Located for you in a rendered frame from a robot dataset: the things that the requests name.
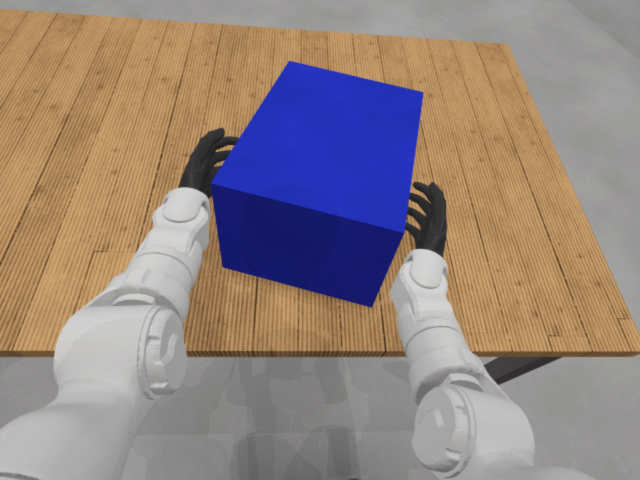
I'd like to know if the table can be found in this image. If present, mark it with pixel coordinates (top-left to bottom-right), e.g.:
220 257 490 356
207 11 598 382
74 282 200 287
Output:
0 9 640 385

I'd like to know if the carton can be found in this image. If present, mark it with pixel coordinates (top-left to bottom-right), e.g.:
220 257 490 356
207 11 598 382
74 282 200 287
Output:
210 61 424 307

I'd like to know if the robot right upper arm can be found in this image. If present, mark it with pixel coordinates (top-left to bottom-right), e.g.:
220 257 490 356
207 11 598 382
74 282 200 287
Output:
412 384 596 480

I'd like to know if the robot left upper arm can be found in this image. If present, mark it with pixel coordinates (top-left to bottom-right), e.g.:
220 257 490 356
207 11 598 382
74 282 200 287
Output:
0 305 188 480

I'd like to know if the robot right forearm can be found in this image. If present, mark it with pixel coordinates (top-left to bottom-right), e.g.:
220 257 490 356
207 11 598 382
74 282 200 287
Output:
390 249 535 456

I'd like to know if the robot left hand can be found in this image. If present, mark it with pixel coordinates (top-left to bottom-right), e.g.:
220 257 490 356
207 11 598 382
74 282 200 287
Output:
178 128 239 200

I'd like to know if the robot right hand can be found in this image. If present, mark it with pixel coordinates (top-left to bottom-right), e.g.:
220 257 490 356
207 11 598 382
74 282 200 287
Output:
405 182 447 258

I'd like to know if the robot left forearm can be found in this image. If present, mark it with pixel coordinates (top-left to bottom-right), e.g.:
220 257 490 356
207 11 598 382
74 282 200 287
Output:
54 187 210 388

